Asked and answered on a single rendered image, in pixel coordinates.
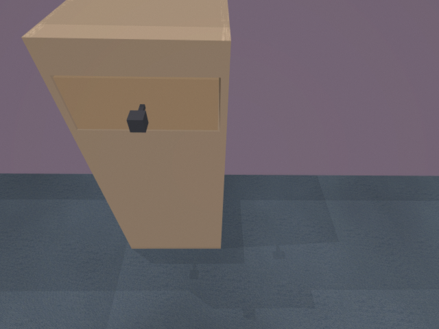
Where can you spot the handle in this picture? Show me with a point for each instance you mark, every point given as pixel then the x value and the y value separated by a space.
pixel 137 119

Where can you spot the drawer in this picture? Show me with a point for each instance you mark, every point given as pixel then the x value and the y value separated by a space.
pixel 171 103

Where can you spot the cabinet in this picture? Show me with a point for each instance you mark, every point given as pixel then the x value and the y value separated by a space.
pixel 164 187

